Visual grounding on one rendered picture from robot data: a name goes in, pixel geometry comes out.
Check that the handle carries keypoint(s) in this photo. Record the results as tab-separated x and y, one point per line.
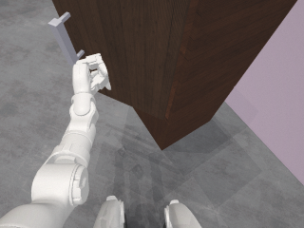
60	33

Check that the left robot upper arm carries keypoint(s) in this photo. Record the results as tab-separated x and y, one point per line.
58	188

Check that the left robot thigh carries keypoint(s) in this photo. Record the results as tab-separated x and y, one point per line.
111	215

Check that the left robot hand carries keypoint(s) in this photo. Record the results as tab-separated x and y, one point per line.
85	82

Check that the cupboard door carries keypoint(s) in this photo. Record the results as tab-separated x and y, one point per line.
139	42

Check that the robot right shin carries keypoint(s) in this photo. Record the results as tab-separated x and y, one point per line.
174	201

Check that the left robot forearm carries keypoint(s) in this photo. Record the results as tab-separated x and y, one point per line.
80	134

